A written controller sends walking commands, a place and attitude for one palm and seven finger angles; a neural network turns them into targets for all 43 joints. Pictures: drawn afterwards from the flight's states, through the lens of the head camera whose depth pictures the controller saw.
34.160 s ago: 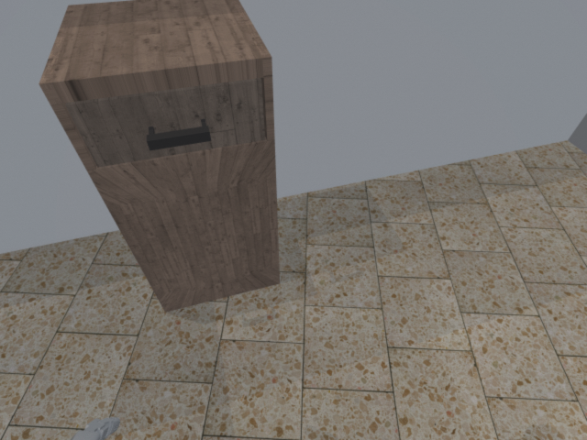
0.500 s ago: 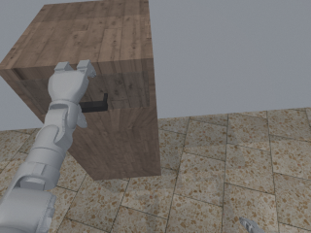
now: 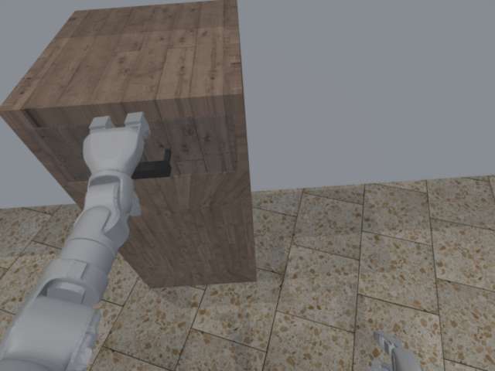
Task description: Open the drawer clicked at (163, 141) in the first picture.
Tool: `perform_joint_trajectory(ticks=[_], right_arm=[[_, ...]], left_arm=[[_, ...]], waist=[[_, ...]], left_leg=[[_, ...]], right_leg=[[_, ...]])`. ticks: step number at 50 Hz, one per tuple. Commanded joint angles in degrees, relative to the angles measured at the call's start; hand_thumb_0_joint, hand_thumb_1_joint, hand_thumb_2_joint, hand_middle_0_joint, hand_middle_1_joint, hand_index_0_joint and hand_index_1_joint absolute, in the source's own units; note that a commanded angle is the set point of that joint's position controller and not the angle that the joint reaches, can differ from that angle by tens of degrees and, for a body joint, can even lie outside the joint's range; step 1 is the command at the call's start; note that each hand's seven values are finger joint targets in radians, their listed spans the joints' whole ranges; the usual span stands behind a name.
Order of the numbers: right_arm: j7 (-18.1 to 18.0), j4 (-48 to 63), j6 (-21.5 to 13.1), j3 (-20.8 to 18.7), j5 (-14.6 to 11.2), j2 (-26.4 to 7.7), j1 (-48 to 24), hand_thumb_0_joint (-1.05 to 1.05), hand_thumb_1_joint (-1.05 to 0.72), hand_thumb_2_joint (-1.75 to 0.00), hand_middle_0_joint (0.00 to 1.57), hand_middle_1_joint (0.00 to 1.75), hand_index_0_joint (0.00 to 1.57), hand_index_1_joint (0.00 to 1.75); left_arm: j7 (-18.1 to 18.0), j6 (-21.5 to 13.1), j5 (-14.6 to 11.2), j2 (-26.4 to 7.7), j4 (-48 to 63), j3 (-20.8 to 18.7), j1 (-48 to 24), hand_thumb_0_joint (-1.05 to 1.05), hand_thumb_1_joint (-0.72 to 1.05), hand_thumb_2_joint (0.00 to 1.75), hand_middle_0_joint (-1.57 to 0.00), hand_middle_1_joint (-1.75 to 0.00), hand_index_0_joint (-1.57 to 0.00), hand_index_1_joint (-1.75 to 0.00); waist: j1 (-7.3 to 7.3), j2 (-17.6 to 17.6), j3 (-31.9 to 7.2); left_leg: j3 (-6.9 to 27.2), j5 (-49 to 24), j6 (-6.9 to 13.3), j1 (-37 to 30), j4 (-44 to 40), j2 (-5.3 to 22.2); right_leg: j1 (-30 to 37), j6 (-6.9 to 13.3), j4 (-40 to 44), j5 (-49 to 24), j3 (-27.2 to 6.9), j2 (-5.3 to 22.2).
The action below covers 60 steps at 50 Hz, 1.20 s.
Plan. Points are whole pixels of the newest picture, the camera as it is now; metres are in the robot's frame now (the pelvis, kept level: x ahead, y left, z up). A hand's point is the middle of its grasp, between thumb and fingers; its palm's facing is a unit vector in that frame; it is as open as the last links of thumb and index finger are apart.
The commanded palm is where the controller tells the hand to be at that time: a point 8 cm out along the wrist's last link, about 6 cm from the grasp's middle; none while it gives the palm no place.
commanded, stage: lower the fingers behind the handle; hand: left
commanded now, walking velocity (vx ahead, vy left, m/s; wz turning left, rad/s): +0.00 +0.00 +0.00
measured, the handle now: (139, 163) +0.50 +0.26 +0.03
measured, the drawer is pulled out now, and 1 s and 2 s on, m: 0.00 0.00 0.00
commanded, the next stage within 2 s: lift the fingers back up to retry in 1.30 s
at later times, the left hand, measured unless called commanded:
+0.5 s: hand (140, 190) +0.41 +0.23 +0.04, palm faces +0.08 +0.00 -1.00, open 13.9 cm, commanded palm +0.38 +0.24 +0.09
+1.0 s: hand (136, 191) +0.41 +0.24 +0.04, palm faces +0.03 -0.02 -1.00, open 14.1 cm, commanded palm +0.38 +0.25 +0.06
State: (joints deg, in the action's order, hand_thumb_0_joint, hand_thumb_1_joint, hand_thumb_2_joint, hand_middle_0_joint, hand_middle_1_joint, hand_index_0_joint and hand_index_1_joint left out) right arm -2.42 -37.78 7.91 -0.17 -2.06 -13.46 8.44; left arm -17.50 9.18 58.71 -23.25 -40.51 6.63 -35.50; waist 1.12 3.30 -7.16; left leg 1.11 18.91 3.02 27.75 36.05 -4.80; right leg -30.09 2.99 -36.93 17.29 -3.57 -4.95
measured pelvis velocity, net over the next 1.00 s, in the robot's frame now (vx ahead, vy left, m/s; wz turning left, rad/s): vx -0.01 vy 0.00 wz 0.00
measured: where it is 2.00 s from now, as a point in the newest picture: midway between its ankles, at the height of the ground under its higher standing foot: outside the picture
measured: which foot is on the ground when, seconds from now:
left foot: down 0.00-1.00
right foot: down 0.00-1.00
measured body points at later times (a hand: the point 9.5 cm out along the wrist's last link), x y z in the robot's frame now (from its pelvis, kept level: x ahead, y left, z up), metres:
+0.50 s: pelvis +0.00 +0.00 -0.01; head +0.05 -0.02 +0.44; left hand +0.41 +0.23 +0.09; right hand +0.12 -0.26 -0.14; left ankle -0.02 +0.09 -0.72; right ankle +0.00 -0.09 -0.72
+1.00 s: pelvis -0.01 +0.00 -0.01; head +0.04 -0.01 +0.44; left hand +0.41 +0.24 +0.09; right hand +0.09 -0.28 -0.13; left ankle -0.02 +0.09 -0.72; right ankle +0.00 -0.09 -0.72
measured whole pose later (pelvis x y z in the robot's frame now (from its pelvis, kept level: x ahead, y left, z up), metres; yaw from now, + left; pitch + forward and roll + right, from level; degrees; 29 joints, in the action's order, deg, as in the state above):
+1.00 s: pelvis -0.01 +0.00 -0.01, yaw +0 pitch +14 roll +0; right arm -3.2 -36.4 7.0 -2.0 -2.4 -15.6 17.2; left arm -17.2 0.2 59.9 -25.6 -46.4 4.4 -33.6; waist -1.3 1.6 -9.3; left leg 1.5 20.8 2.8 34.9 42.0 -4.0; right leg -36.4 3.3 -41.0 18.2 -2.5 -5.8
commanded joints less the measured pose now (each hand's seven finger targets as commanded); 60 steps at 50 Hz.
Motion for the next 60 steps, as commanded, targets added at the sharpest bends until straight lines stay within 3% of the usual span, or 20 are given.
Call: perform_joint_trajectory(ticks=[1, 3, 4, 5, 8, 11, 13, 16, 19, 23, 26, 30, 34, 35, 38, 43, 46, 49, 52, 60], right_arm=[[-0.65, 8.23, 0.47, -2.65, -1.15, -9.30, -0.29, 0.00, -0.90, -0.90, 0.20, 0.30, 0.20, 0.30], [-1.94, 9.35, 0.37, -2.95, -1.33, -9.77, -0.32, 0.00, -0.90, -0.90, 0.20, 0.30, 0.20, 0.30], [-2.68, 9.04, 0.01, -2.94, -1.04, -9.88, 0.13, 0.00, -0.90, -0.90, 0.20, 0.30, 0.20, 0.30], [-3.34, 8.80, -0.36, -2.94, -0.57, -9.85, 0.25, 0.00, -0.90, -0.90, 0.20, 0.30, 0.20, 0.30], [-4.31, 7.52, -2.45, -3.31, 0.68, -7.61, 2.19, 0.00, -0.90, -0.90, 0.20, 0.30, 0.20, 0.30], [-3.11, 5.06, -3.45, -3.72, 0.90, -6.73, 5.35, 0.00, -0.90, -0.90, 0.20, 0.30, 0.20, 0.30], [-2.15, 5.01, -3.35, -4.36, 0.47, -7.56, 6.20, 0.00, -0.90, -0.90, 0.20, 0.30, 0.20, 0.30], [-1.19, 5.72, -3.31, -4.72, 0.37, -7.86, 6.28, 0.00, -0.90, -0.90, 0.20, 0.30, 0.20, 0.30], [-0.62, 5.76, -3.42, -4.65, 0.71, -7.65, 5.75, 0.00, -0.90, -0.90, 0.20, 0.30, 0.20, 0.30], [-0.06, 5.41, -3.23, -4.75, 0.44, -8.12, 5.73, 0.00, -0.90, -0.90, 0.20, 0.30, 0.20, 0.30], [-0.31, 5.71, -2.77, -4.78, 0.04, -8.34, 6.14, 0.00, -0.90, -0.90, 0.20, 0.30, 0.20, 0.30], [-1.49, 5.49, -2.14, -3.87, -0.30, -8.85, 6.53, 0.00, -0.90, -0.90, 0.20, 0.30, 0.20, 0.30], [-2.01, 5.91, -1.98, -3.40, -0.27, -8.83, 7.02, 0.00, -0.90, -0.90, 0.20, 0.30, 0.20, 0.30], [-2.01, 6.17, -2.02, -3.36, -0.21, -8.63, 7.17, 0.00, -0.90, -0.90, 0.20, 0.30, 0.20, 0.30], [-2.08, 6.60, -2.23, -3.13, -0.28, -8.90, 8.08, 0.00, -0.90, -0.90, 0.20, 0.30, 0.20, 0.30], [-1.42, 7.38, -2.56, -3.85, -0.03, -8.74, 9.45, 0.00, -0.90, -0.90, 0.20, 0.30, 0.20, 0.30], [-1.06, 7.39, -2.63, -4.03, -0.21, -8.99, 9.43, 0.00, -0.90, -0.90, 0.20, 0.30, 0.20, 0.30], [-0.91, 7.48, -2.59, -4.25, -0.22, -8.96, 9.28, 0.00, -0.90, -0.90, 0.20, 0.30, 0.20, 0.30], [-0.68, 6.85, -2.72, -4.39, -0.24, -9.10, 9.48, 0.00, -0.90, -0.90, 0.20, 0.30, 0.20, 0.30], [-1.09, 6.71, -2.57, -3.70, -0.30, -8.82, 9.16, 0.00, -0.90, -0.90, 0.20, 0.30, 0.20, 0.30]], left_arm=[[5.23, 9.18, -1.06, -9.08, 4.33, 0.78, -12.74, 0.00, -0.50, 0.30, -0.30, -1.20, -0.30, -1.20], [10.56, 6.62, -2.95, -6.64, 8.81, 3.97, -15.84, 0.00, -0.50, 0.30, -0.30, -1.20, -0.30, -1.20], [12.52, 3.89, -3.89, -7.86, 10.23, 2.80, -18.01, 0.00, -0.50, 0.30, -0.30, -1.20, -0.30, -1.20], [13.80, 0.26, -4.02, -10.88, 13.42, 0.55, -20.06, 0.00, -0.50, 0.30, -0.30, -1.20, -0.30, -1.20], [12.80, -10.07, -2.97, -13.05, 21.90, -1.06, -25.23, 0.00, -0.50, 0.30, -0.30, -1.20, -0.30, -1.20], [9.67, -14.43, 0.43, -6.21, 15.41, 3.30, -20.76, 0.00, -0.50, 0.30, -0.30, -1.20, -0.30, -1.20], [7.09, -15.27, 0.30, -10.04, 12.14, -1.53, -18.27, 0.00, -0.50, 0.30, -0.30, -1.20, -0.30, -1.20], [2.11, -14.46, -0.88, -14.01, 11.75, -7.49, -17.82, 0.00, -0.50, 0.30, -0.30, -1.20, -0.30, -1.20], [-3.23, -11.66, 0.52, -17.16, 9.75, -11.32, -17.51, 0.00, -0.50, 0.30, -0.30, -1.20, -0.30, -1.20], [-5.76, -5.60, 3.33, -14.60, 4.68, -7.52, -18.39, 0.00, -0.50, 0.30, -0.30, -1.20, -0.30, -1.20], [-4.45, -2.53, 2.13, -12.41, 3.83, -4.81, -18.71, 0.00, -0.50, 0.30, -0.30, -1.20, -0.30, -1.20], [-0.47, -1.10, 0.49, -13.20, -2.87, -4.37, -17.01, 0.00, -0.50, 0.30, -0.30, -1.20, -0.30, -1.20], [1.91, -2.95, 1.76, -13.89, -5.28, -4.26, -15.07, 0.00, -0.50, 0.30, -0.30, -1.20, -0.30, -1.20], [2.46, -3.36, 1.55, -12.28, -5.77, -3.08, -13.52, 0.00, -0.50, 0.30, -0.30, -1.20, -0.30, -1.20], [3.49, -5.07, 1.45, -13.05, -7.36, -3.32, -13.00, 0.00, -0.50, 0.30, -0.30, -1.20, -0.30, -1.20], [3.00, -7.53, 1.27, -12.49, -5.54, -4.14, -9.29, 0.00, -0.50, 0.30, -0.30, -1.20, -0.30, -1.20], [2.12, -7.83, 0.96, -12.25, -4.79, -4.33, -9.12, 0.00, -0.50, 0.30, -0.30, -1.20, -0.30, -1.20], [0.65, -7.57, 1.57, -13.96, -3.46, -5.72, -9.59, 0.00, -0.50, 0.30, -0.30, -1.20, -0.30, -1.20], [-0.37, -6.51, 1.88, -13.28, -3.58, -4.65, -12.59, 0.00, -0.50, 0.30, -0.30, -1.20, -0.30, -1.20], [-0.67, -4.60, 1.21, -15.41, -5.80, -6.03, -12.54, 0.00, -0.50, 0.30, -0.30, -1.20, -0.30, -1.20]], waist=[[-1.17, -10.20, -19.48], [-4.03, -12.10, -17.89], [-5.12, -12.72, -15.78], [-4.89, -10.52, -15.88], [-4.08, 0.42, -18.17], [-4.71, 1.89, -12.13], [-3.08, 0.66, -12.29], [-0.94, -1.71, -17.81], [0.11, -3.06, -20.42], [-1.37, -2.57, -20.66], [-2.42, -2.83, -22.67], [-3.69, -8.71, -16.48], [-2.85, -6.29, -13.00], [-2.79, -6.54, -12.36], [-3.23, -7.43, -9.86], [-1.87, -5.83, -14.45], [-2.33, -7.49, -13.17], [-1.71, -5.59, -14.58], [-2.82, -4.48, -13.10], [-2.32, -6.50, -13.75]], left_leg=[[-1.38, -18.32, -1.05, -4.18, -4.33, 2.04], [-0.70, -17.10, 0.17, -5.47, -3.58, 1.83], [-0.38, -15.85, 0.66, -5.35, -3.16, 1.68], [-0.07, -15.63, 0.80, -5.68, -2.60, 1.49], [0.77, -16.89, 0.82, -9.73, -1.24, 1.12], [1.74, -17.28, -0.58, -9.45, 0.89, 1.86], [2.08, -15.73, -1.27, -6.49, 0.81, 1.93], [1.20, -16.61, -1.23, -3.17, 1.25, 1.56], [0.49, -17.08, -1.12, 0.26, 1.67, 1.36], [-0.31, -16.78, -1.16, 0.23, 1.58, 1.72], [-0.72, -17.19, -0.75, -1.51, 1.48, 1.73], [-0.74, -12.01, 0.06, 1.92, 0.15, 1.61], [-0.72, -10.12, 0.09, 2.93, -0.57, 1.58], [-0.89, -9.82, 0.14, 3.12, -0.42, 1.51], [-0.74, -6.85, 0.13, 5.50, -0.23, 1.46], [-1.21, -9.26, -0.03, 5.42, 1.40, 1.40], [-1.17, -8.32, -0.11, 6.37, 1.77, 1.53], [-1.12, -8.80, -0.11, 6.04, 1.76, 1.52], [-0.85, -8.38, -0.17, 5.45, 1.70, 1.67], [-1.00, -6.72, -0.13, 6.28, 0.86, 1.67]], right_leg=[[20.56, -0.90, 5.55, -21.53, 0.45, 3.10], [19.63, -1.54, 6.25, -22.95, 0.46, 3.57], [18.52, -1.78, 6.49, -22.64, 0.56, 3.74], [18.10, -1.73, 6.08, -22.44, 0.12, 3.95], [14.60, -0.69, 4.96, -19.18, -0.74, 3.70], [3.58, 0.22, 3.86, -13.52, 1.00, 2.67], [3.55, 0.84, 2.72, -11.41, 1.35, 2.30], [7.79, 0.77, 0.75, -14.42, 1.13, 2.33], [10.36, 0.43, -0.60, -16.66, 0.69, 2.36], [9.23, 0.15, -0.07, -16.24, 0.83, 2.05], [11.19, -0.26, 0.91, -17.95, 0.50, 2.08], [11.89, -1.22, 3.09, -15.56, 0.22, 2.60], [10.14, -0.67, 3.45, -12.67, 0.11, 2.77], [9.89, -0.72, 3.68, -12.63, -0.07, 2.79], [8.06, -0.72, 3.84, -9.31, -0.20, 2.85], [8.98, -0.47, 2.05, -12.30, -0.71, 2.79], [7.53, -0.60, 2.06, -11.58, -0.73, 2.66], [7.71, -0.30, 1.58, -11.13, -0.77, 2.42], [5.62, -0.16, 1.93, -9.59, -0.12, 2.18], [7.42, -0.67, 2.47, -8.02, -0.19, 2.34]])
